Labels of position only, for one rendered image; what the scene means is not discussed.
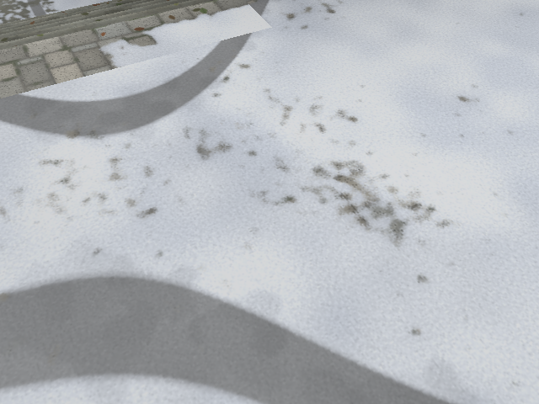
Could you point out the stairs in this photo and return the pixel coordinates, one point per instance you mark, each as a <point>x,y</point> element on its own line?
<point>78,19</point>

